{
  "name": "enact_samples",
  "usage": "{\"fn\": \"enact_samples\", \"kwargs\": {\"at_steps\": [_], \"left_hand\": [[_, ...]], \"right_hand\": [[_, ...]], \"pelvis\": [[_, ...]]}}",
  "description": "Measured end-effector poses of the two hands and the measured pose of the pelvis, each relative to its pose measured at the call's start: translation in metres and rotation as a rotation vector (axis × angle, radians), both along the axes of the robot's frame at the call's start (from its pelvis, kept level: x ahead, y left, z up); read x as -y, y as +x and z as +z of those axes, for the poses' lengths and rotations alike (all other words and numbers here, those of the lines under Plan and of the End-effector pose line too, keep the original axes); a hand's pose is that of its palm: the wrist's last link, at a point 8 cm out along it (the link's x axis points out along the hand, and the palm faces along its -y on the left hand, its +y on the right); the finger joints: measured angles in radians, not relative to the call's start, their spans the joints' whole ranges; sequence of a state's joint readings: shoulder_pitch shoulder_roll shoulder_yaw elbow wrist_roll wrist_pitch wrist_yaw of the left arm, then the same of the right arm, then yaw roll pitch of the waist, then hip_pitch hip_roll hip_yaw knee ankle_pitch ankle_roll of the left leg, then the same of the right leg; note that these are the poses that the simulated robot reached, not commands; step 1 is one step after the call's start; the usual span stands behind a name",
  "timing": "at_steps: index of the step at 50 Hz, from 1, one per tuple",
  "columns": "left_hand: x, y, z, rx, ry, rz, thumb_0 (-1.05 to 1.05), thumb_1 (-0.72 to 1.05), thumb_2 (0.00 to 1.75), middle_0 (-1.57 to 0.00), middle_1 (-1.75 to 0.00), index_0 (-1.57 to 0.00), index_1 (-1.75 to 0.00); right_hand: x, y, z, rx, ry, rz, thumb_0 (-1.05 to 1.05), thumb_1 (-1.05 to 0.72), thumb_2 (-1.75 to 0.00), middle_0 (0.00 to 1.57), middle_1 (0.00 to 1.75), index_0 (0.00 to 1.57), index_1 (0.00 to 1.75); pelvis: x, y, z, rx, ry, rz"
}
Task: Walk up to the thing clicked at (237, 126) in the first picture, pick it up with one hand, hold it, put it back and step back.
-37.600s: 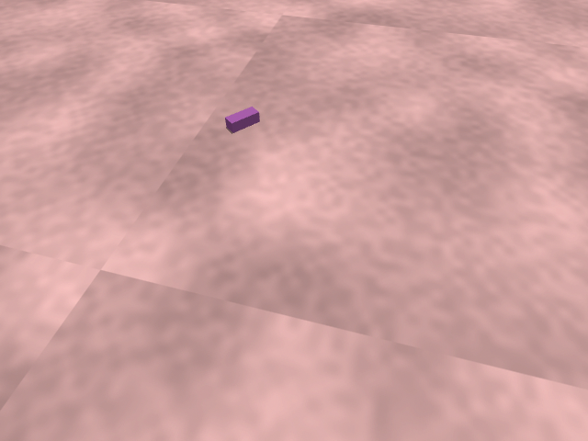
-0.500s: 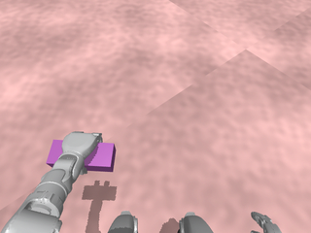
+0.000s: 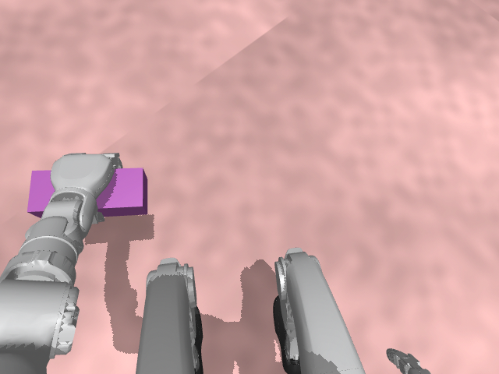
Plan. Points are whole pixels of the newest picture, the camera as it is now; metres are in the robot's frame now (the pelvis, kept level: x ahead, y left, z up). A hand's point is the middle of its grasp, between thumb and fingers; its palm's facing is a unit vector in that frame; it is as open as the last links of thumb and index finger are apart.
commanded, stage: crouch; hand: left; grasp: from above
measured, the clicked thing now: (93, 193) +0.43 +0.26 -0.16
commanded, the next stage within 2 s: lower in 1.04 s
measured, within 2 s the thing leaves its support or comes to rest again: neither
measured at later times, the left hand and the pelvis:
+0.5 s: hand (115, 202) +0.44 +0.25 -0.28, palm faces -0.47 -0.01 -0.88, open 10.4 cm; pelvis -0.01 -0.01 -0.11, yaw -3 degrees
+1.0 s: hand (121, 203) +0.46 +0.26 -0.33, palm faces -0.47 -0.01 -0.88, open 10.4 cm; pelvis -0.01 -0.01 -0.17, yaw -5 degrees
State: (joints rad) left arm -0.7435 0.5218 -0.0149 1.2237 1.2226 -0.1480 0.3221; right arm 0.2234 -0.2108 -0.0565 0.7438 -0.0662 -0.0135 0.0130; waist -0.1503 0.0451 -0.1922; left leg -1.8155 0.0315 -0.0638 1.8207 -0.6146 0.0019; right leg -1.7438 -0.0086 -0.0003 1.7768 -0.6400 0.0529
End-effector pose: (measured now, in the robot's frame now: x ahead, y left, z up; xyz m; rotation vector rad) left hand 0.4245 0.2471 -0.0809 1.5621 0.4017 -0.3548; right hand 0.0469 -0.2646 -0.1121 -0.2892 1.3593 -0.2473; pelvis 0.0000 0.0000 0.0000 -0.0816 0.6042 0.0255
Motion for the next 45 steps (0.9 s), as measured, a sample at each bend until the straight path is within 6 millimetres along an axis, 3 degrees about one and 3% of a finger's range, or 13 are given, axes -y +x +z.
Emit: {"fn": "enact_samples", "kwargs": {"at_steps": [9,18,36,45], "left_hand": [[-0.007,0.016,-0.067,0.033,-0.012,-0.004,-0.01,-0.08,0.69,-0.56,-0.77,-0.61,-0.69],[-0.007,0.024,-0.112,0.017,-0.012,0.017,-0.01,-0.09,0.69,-0.57,-0.77,-0.61,-0.69],[-0.011,0.035,-0.165,-0.002,-0.02,0.013,-0.01,-0.08,0.69,-0.57,-0.77,-0.61,-0.69],[-0.011,0.04,-0.184,-0.002,-0.027,0.008,-0.01,-0.08,0.68,-0.56,-0.77,-0.61,-0.69]], "right_hand": [[0.009,0.018,-0.051,0.001,-0.011,0.086,0.01,-0.9,-0.9,0.21,0.3,0.2,0.3],[0.016,0.023,-0.082,-0.005,-0.014,0.112,0.01,-0.91,-0.9,0.21,0.3,0.2,0.3],[0.017,-0.02,-0.125,-0.112,0.005,0.09,0.01,-0.91,-0.9,0.21,0.3,0.2,0.3],[0.015,-0.029,-0.14,-0.13,0.009,0.1,0.01,-0.91,-0.9,0.21,0.3,0.2,0.3]], "pelvis": [[0.004,-0.004,-0.056,-0.042,-0.023,-0.005],[0.006,-0.007,-0.09,-0.043,-0.031,-0.015],[0.008,-0.012,-0.141,-0.016,-0.037,-0.038],[0.008,-0.013,-0.159,0.004,-0.045,-0.046]]}}
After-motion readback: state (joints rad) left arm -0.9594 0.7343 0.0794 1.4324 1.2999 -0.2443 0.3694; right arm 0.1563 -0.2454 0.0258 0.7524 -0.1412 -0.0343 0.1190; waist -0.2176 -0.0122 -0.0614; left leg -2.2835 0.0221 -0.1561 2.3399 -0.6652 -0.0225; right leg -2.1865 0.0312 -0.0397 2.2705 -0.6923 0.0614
